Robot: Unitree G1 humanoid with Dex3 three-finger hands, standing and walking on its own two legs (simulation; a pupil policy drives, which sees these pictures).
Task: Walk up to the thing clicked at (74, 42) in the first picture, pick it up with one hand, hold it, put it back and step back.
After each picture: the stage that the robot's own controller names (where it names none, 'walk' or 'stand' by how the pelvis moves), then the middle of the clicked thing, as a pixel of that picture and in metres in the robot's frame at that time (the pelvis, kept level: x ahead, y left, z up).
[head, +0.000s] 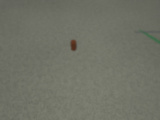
stand; (73, 45) +1.31 +0.12 -0.72
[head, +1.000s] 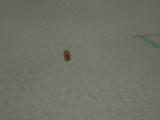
walk; (67, 55) +1.17 +0.26 -0.71
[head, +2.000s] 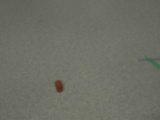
walk; (59, 86) +0.72 +0.28 -0.71
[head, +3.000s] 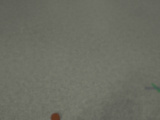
walk; (55, 119) +0.44 +0.18 -0.70
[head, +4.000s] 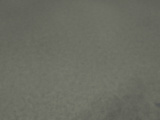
stand; out of the picture +0.34 +0.16 -0.72
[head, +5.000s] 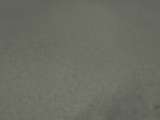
stand; out of the picture +0.32 +0.17 -0.72
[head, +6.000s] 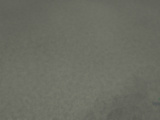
stand; out of the picture +0.34 +0.18 -0.73
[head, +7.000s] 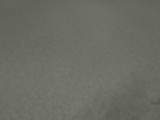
stand; out of the picture +0.33 +0.19 -0.73
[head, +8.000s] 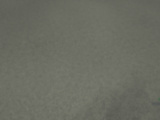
stand; out of the picture +0.32 +0.19 -0.73
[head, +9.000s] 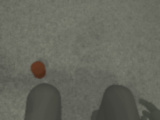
go down; (38, 70) +0.41 +0.19 -0.37
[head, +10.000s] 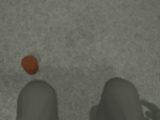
approach; (30, 65) +0.41 +0.20 -0.31
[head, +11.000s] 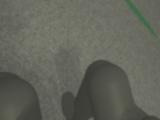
close in; out of the picture +0.40 +0.24 -0.23
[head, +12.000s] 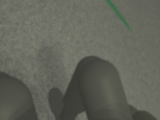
close; out of the picture +0.41 +0.25 -0.22
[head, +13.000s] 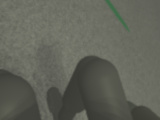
lift; out of the picture +0.39 +0.23 -0.23
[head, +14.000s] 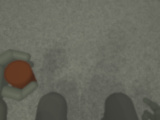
lift; (22, 78) +0.32 +0.20 -0.01
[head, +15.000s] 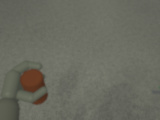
hold; (35, 87) +0.32 +0.17 +0.02
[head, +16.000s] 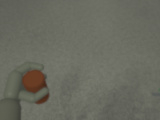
hold; (37, 87) +0.32 +0.17 +0.02
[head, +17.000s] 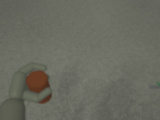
crouch; (40, 87) +0.33 +0.16 -0.01
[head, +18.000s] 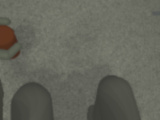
lower; (6, 43) +0.46 +0.21 -0.08
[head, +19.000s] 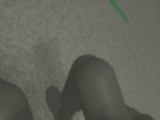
lower; out of the picture +0.43 +0.27 -0.22
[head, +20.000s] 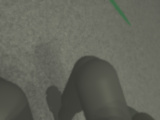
lower; out of the picture +0.42 +0.27 -0.23
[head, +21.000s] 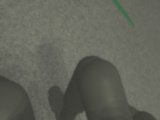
lower; out of the picture +0.42 +0.27 -0.22
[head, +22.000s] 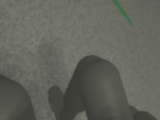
lower; out of the picture +0.42 +0.27 -0.22
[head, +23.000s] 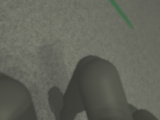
loosen; out of the picture +0.41 +0.24 -0.22
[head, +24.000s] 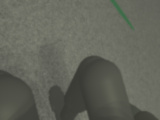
withdraw; out of the picture +0.41 +0.25 -0.23
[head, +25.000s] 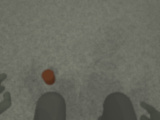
walk; (49, 77) +0.42 +0.18 -0.43
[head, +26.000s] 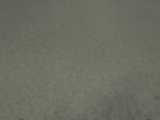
stand; out of the picture +0.35 +0.15 -0.66
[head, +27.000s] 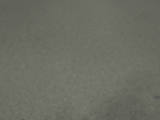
stand; out of the picture +0.36 +0.17 -0.67
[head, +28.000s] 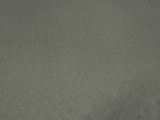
stand; out of the picture +0.36 +0.15 -0.71
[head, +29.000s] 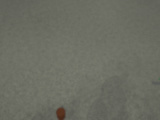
walk; (61, 114) +0.40 +0.12 -0.70
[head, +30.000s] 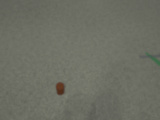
walk; (60, 88) +0.58 +0.15 -0.70
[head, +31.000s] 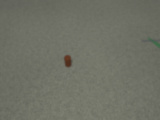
walk; (67, 61) +0.94 +0.19 -0.70
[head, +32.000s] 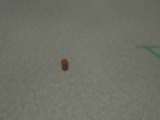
stand; (64, 65) +0.97 +0.19 -0.71
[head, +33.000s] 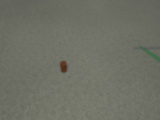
stand; (63, 66) +0.99 +0.20 -0.73
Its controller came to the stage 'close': yes
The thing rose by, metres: 0.72
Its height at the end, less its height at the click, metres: +0.00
